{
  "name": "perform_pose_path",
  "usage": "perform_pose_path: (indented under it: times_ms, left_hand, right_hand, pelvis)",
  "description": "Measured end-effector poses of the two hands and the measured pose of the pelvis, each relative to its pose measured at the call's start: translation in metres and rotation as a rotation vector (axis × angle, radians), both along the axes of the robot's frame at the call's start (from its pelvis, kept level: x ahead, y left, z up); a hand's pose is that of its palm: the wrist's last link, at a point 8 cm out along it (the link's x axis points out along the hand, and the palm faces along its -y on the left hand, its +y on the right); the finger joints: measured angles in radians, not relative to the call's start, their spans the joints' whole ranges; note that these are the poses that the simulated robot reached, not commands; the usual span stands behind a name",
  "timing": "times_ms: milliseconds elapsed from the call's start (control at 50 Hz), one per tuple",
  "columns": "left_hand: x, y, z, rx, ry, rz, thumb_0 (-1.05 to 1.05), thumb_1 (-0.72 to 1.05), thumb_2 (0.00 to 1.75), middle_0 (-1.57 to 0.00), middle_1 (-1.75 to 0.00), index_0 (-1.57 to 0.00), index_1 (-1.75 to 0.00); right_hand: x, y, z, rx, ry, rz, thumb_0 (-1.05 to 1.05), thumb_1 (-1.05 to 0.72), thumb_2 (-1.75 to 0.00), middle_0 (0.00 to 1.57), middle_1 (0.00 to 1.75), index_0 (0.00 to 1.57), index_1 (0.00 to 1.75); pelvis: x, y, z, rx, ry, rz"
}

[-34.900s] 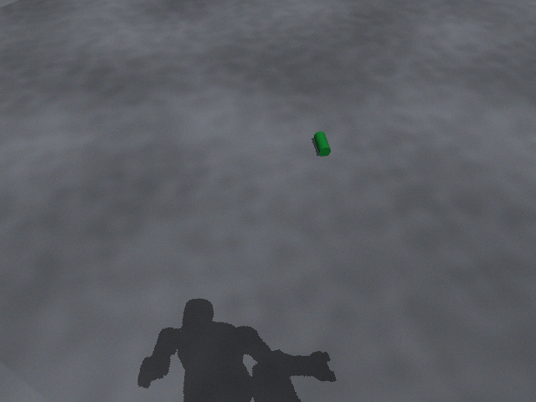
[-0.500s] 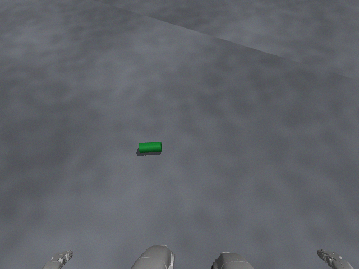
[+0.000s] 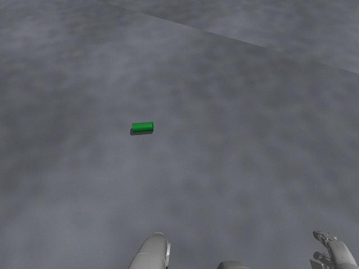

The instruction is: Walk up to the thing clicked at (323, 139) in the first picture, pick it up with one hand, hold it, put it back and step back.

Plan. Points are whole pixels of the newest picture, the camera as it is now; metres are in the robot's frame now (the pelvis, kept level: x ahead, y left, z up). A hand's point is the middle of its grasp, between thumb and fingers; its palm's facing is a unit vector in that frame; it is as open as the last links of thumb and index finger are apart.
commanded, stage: step back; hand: left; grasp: from above
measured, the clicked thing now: (142, 127) +0.98 +0.31 -0.72
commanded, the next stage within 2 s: stand in 1.10 s
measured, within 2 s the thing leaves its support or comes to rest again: neither
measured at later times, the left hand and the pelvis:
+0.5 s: hand out of the picture -0.01 +0.28 -0.13, palm faces +0.11 -0.91 -0.39, open 7.4 cm; pelvis -0.05 -0.01 +0.01, yaw +5 degrees
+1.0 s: hand out of the picture +0.06 +0.30 -0.14, palm faces +0.11 -0.93 -0.35, open 7.4 cm; pelvis +0.00 +0.03 +0.02, yaw +5 degrees
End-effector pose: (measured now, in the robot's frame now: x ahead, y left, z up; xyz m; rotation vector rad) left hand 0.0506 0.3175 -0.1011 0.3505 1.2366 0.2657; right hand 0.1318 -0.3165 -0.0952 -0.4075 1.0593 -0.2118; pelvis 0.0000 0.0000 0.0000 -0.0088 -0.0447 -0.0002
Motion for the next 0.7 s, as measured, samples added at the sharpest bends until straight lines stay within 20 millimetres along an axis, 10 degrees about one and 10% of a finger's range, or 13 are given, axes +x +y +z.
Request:
perform_pose_path:
  times_ms: [320,700]
  left_hand:
    - [-0.079,0.018,0.007,0.005,-0.042,0.096,0.01,0.90,0.90,-0.21,-0.30,-0.21,-0.30]
    - [-0.067,0.005,0.001,-0.046,-0.061,0.125,0.01,0.90,0.90,-0.21,-0.30,-0.21,-0.30]
  right_hand:
    - [-0.111,0.021,-0.009,0.055,0.171,0.024,0.01,-0.91,-0.90,0.20,0.30,0.20,0.30]
    - [-0.054,0.023,-0.001,0.028,0.126,0.076,0.01,-0.91,-0.90,0.20,0.30,0.20,0.30]
  pelvis:
    - [-0.048,0.007,0.008,0.027,-0.009,0.094]
    - [-0.026,0.014,0.011,-0.007,-0.002,0.131]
